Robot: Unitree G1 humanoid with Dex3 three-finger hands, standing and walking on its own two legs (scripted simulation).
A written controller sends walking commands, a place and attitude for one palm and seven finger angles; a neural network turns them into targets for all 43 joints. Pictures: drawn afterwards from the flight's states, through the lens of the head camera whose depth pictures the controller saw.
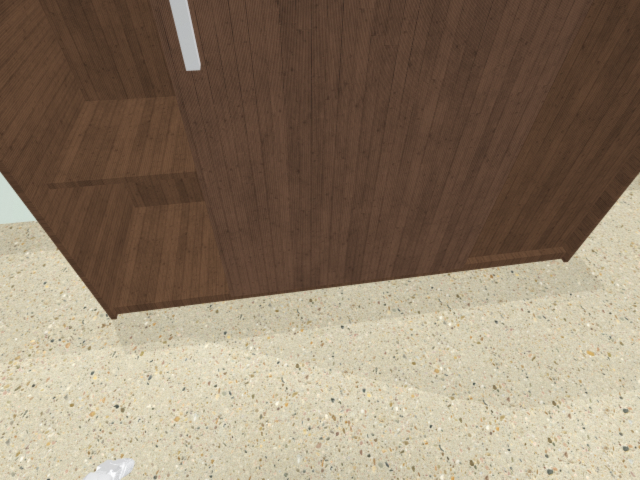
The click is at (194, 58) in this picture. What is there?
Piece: wardrobe's sliding door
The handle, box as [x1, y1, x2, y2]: [169, 0, 200, 70]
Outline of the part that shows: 169,0 186,70 199,69 200,63 187,1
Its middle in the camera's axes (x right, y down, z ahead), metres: -0.24 -0.42 +0.66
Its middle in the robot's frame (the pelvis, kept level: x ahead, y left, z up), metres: +0.79 +0.30 +0.25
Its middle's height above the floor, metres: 1.03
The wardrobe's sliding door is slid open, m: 0.41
